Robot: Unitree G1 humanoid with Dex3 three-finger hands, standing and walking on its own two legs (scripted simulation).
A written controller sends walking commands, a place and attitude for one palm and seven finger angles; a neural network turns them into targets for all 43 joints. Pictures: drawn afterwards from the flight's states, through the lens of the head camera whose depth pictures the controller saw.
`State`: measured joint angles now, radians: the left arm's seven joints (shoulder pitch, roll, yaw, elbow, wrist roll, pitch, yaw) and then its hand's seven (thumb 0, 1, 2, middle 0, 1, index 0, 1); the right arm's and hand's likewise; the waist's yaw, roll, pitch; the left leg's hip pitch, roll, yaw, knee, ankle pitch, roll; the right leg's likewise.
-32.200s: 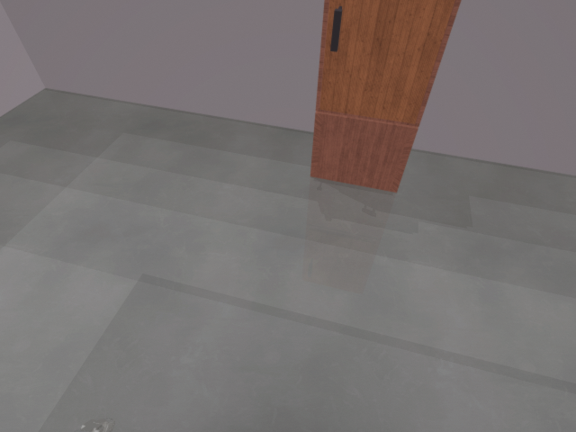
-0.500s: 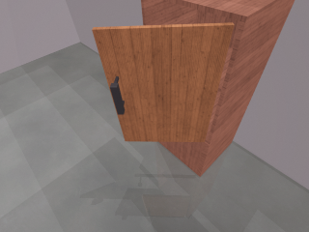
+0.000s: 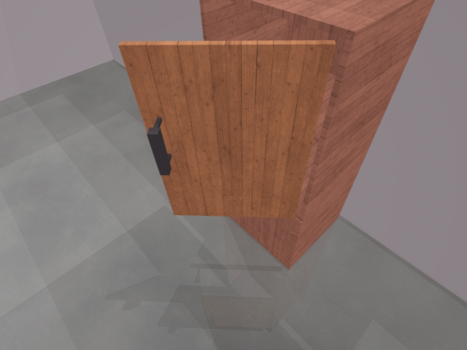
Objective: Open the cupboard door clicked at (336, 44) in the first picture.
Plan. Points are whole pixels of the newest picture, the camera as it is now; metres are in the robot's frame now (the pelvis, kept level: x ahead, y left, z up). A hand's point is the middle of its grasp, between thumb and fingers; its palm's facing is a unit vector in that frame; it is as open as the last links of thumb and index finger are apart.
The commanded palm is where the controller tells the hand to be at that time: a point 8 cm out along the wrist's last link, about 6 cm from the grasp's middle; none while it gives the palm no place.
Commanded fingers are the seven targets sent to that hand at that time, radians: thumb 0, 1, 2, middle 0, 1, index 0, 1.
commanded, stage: raise the hand with hooked fingers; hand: left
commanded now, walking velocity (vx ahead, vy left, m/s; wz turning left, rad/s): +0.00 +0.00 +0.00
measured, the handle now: (162, 146) +0.57 +0.21 +0.00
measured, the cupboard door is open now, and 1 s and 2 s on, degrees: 44 44 44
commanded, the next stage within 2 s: none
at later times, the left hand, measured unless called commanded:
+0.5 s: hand (125, 344) +0.15 +0.20 -0.07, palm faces +0.04 -1.00 +0.02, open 8.8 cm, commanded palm +0.14 +0.26 -0.05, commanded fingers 0.00 0.34 0.66 -0.24 -0.66 -0.24 -0.66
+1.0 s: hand (92, 301) +0.20 +0.26 -0.03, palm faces +0.00 -1.00 -0.06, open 11.9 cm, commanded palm +0.18 +0.32 -0.02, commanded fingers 0.00 -0.24 0.41 -0.28 -1.03 -0.28 -1.03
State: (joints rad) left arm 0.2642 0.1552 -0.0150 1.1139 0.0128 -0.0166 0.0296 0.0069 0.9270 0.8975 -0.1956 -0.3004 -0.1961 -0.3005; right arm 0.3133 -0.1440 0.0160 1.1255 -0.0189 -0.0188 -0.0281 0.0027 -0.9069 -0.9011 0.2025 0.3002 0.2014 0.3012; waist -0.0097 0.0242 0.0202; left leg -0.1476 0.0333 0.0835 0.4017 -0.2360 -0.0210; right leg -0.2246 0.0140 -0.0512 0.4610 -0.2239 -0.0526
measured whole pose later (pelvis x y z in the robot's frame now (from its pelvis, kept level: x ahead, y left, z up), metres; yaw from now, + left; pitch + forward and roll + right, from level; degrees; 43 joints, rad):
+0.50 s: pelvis -0.02 +0.00 -0.09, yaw +2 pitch +11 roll +0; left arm 0.44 0.19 0.16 0.16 -0.28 -0.50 -0.37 0.01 0.56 0.75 -0.22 -0.52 -0.22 -0.52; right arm 0.11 -0.29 -0.08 0.47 0.03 -0.26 -0.03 0.01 -0.91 -0.90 0.20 0.30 0.20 0.30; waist 0.03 -0.04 -0.13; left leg -0.79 0.02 0.00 1.12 -0.54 -0.02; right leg -0.82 -0.02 -0.09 1.12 -0.50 -0.06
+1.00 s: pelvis -0.02 +0.05 -0.07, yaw +2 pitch +13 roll -3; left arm 0.31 0.29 0.23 0.04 -0.29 -0.33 -0.32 0.00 -0.02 0.50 -0.26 -0.89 -0.26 -0.89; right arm 0.30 -0.26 0.02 0.56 0.02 -0.23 -0.06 0.01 -0.90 -0.90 0.21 0.30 0.21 0.30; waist -0.02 0.01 -0.11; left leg -0.79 0.01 0.01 1.08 -0.51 0.04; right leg -0.79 -0.03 -0.08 1.01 -0.43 0.00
